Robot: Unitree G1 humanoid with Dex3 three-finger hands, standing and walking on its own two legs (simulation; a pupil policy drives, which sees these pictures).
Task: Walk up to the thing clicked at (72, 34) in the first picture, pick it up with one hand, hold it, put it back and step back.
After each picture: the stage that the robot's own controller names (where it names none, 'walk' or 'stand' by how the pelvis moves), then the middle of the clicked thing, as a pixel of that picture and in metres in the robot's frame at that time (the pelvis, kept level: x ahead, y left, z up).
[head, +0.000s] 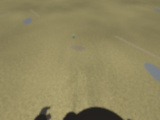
stand; (73, 36) +1.93 +0.43 -0.72
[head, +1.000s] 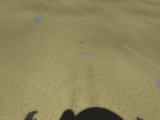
walk; (81, 41) +1.83 +0.14 -0.70
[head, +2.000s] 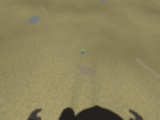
walk; (82, 51) +1.29 +0.09 -0.71
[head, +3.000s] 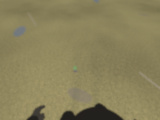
walk; (75, 69) +0.82 +0.19 -0.71
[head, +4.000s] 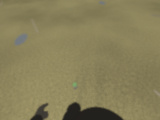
walk; (74, 85) +0.52 +0.21 -0.69
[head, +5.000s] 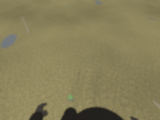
stand; (70, 98) +0.33 +0.19 -0.70
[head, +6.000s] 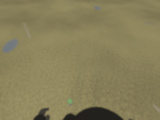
stand; (70, 102) +0.32 +0.21 -0.72
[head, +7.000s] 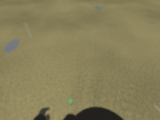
stand; (70, 101) +0.32 +0.20 -0.73
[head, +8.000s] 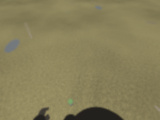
stand; (70, 102) +0.31 +0.21 -0.73
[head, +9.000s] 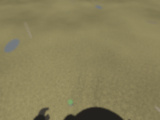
stand; (70, 102) +0.30 +0.20 -0.73
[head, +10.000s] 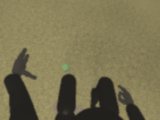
go down; (65, 68) +0.40 +0.19 -0.40
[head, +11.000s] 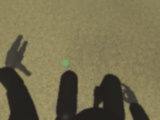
go down; (66, 64) +0.41 +0.20 -0.32
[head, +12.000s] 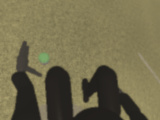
close in; (44, 59) +0.40 +0.23 -0.23
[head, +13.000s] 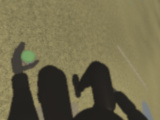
close; (28, 58) +0.40 +0.25 -0.22
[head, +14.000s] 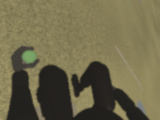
lift; (28, 58) +0.39 +0.24 -0.23
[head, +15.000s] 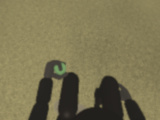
lift; (60, 70) +0.31 +0.21 -0.07
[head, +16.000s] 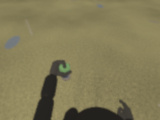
hold; (65, 72) +0.33 +0.17 +0.05
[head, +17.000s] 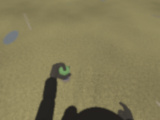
hold; (65, 74) +0.33 +0.17 +0.00
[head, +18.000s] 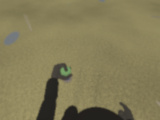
hold; (66, 74) +0.32 +0.16 +0.00
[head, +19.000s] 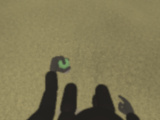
crouch; (65, 66) +0.38 +0.17 -0.07
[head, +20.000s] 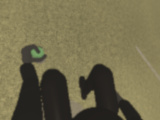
lower; (38, 55) +0.42 +0.23 -0.21
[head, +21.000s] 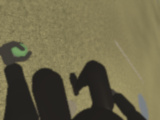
lower; (20, 53) +0.43 +0.26 -0.23
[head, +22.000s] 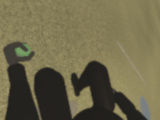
lower; (23, 53) +0.42 +0.26 -0.23
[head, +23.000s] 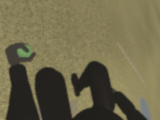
lower; (25, 53) +0.42 +0.25 -0.23
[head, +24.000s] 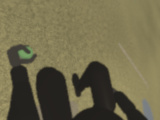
rest; (26, 55) +0.41 +0.25 -0.22
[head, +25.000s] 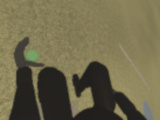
withdraw; (31, 58) +0.40 +0.23 -0.23
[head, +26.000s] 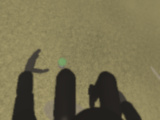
walk; (61, 63) +0.41 +0.19 -0.28
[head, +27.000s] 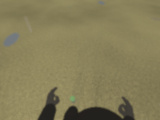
stand; (72, 99) +0.33 +0.15 -0.65
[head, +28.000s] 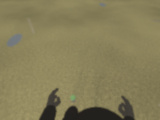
stand; (73, 98) +0.35 +0.16 -0.66
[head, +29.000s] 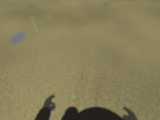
stand; (74, 98) +0.34 +0.15 -0.68
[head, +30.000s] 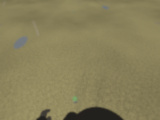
walk; (75, 99) +0.35 +0.16 -0.72
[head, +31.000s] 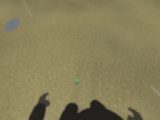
walk; (77, 81) +0.48 +0.11 -0.70
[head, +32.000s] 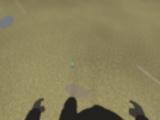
walk; (72, 65) +0.74 +0.23 -0.69
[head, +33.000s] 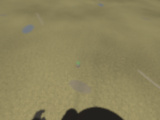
stand; (78, 64) +0.98 +0.18 -0.71
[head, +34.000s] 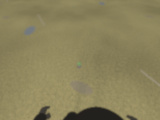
stand; (79, 65) +0.96 +0.17 -0.73
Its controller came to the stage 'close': yes
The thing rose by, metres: 0.72
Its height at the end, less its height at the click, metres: +0.00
